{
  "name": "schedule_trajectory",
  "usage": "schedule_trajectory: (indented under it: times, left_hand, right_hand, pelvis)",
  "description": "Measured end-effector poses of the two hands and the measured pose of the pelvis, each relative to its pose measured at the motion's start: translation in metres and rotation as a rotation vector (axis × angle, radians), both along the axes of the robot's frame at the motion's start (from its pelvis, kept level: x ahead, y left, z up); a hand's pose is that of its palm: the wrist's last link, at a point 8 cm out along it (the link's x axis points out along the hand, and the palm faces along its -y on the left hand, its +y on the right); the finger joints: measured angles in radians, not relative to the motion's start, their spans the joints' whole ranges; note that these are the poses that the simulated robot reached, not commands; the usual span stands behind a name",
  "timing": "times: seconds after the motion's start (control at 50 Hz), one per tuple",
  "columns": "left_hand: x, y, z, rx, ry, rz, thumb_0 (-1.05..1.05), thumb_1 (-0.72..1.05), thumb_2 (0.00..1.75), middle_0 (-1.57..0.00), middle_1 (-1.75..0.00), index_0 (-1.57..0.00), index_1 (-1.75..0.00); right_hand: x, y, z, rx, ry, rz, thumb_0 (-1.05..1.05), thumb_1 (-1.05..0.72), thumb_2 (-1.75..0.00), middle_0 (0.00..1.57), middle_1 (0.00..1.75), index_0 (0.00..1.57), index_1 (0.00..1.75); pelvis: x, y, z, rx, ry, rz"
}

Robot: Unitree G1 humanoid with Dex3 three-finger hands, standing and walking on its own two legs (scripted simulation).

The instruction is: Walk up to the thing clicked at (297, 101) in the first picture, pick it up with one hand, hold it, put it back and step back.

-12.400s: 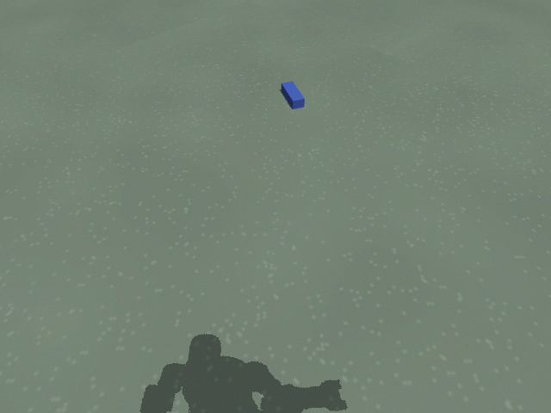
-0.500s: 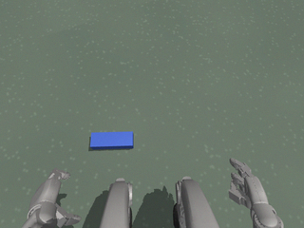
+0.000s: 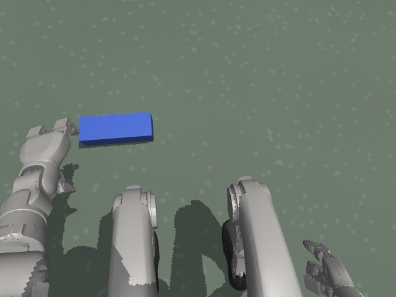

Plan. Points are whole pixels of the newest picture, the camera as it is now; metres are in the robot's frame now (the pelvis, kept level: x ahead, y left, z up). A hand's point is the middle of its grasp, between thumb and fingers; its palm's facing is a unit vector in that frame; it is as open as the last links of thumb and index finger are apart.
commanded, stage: rise first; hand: left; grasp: from above
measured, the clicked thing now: (118, 129) +0.55 +0.23 -0.39
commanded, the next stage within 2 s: none
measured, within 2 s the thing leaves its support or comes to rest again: neither
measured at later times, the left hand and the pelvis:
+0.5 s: hand (79, 144) +0.45 +0.28 -0.21, palm faces -0.47 +0.01 -0.88, open 14.1 cm; pelvis +0.00 +0.01 -0.06, yaw -2 degrees
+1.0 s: hand (88, 138) +0.47 +0.27 -0.25, palm faces -0.47 -0.01 -0.88, open 14.0 cm; pelvis +0.01 +0.01 -0.08, yaw -3 degrees
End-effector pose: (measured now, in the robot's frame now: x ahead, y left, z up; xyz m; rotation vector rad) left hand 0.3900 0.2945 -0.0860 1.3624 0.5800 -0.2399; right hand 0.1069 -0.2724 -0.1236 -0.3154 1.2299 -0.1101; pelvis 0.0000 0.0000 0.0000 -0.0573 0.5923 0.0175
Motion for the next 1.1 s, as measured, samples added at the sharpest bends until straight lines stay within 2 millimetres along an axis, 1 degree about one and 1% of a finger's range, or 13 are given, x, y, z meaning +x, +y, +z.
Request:
schedule_trajectory:
  times: [0.06,0.14,0.28,0.46,0.7,0.84,1.1]
  left_hand:
    - [0.01,-0.002,-0.011,0.018,-0.013,-0.047,-0.01,-0.54,1.04,-0.08,-1.06,-0.08,-1.06]
    - [0.023,-0.005,-0.025,0.04,-0.025,-0.097,-0.01,-0.54,1.04,-0.08,-1.04,-0.08,-1.04]
    - [0.042,-0.01,-0.045,0.075,-0.038,-0.173,-0.01,-0.53,1.04,-0.08,-1.01,-0.08,-1.01]
    - [0.063,-0.012,-0.063,0.113,-0.049,-0.235,0.0,-0.53,1.02,-0.07,-1.01,-0.08,-1.0]
    - [0.078,-0.016,-0.086,0.114,-0.049,-0.232,0.0,-0.51,1.0,-0.07,-1.03,-0.09,-1.01]
    - [0.085,-0.019,-0.096,0.115,-0.05,-0.228,0.0,-0.51,0.99,-0.07,-1.04,-0.1,-1.02]
    - [0.094,-0.021,-0.106,0.112,-0.049,-0.219,0.0,-0.5,0.98,-0.07,-1.05,-0.1,-1.03]
  right_hand:
    - [-0.018,-0.002,-0.007,-0.018,0.048,-0.019,0.01,-0.9,-0.9,0.2,0.3,0.2,0.3]
    - [-0.036,-0.003,-0.013,-0.039,0.096,-0.038,0.01,-0.9,-0.9,0.2,0.3,0.2,0.3]
    - [-0.055,-0.001,-0.02,-0.063,0.146,-0.052,0.0,-0.9,-0.9,0.2,0.3,0.2,0.3]
    - [-0.057,0.006,-0.032,-0.062,0.179,-0.037,0.0,-0.91,-0.9,0.2,0.3,0.2,0.3]
    - [-0.053,0.011,-0.047,-0.047,0.199,-0.003,0.0,-0.91,-0.9,0.2,0.3,0.2,0.3]
    - [-0.058,0.01,-0.051,-0.05,0.221,-0.003,0.0,-0.91,-0.9,0.2,0.3,0.2,0.3]
    - [-0.07,0.006,-0.052,-0.057,0.265,-0.006,0.0,-0.91,-0.9,0.2,0.3,0.2,0.3]
  pelvis:
    - [-0.003,0.002,-0.012,-0.008,-0.006,-0.001]
    - [-0.005,0.004,-0.024,-0.018,-0.011,-0.003]
    - [-0.005,0.009,-0.041,-0.034,-0.012,-0.004]
    - [-0.002,0.012,-0.056,-0.047,0.0,-0.005]
    - [0.002,0.012,-0.07,-0.05,0.011,-0.012]
    - [0.004,0.011,-0.075,-0.052,0.016,-0.018]
    - [0.007,0.01,-0.081,-0.056,0.02,-0.024]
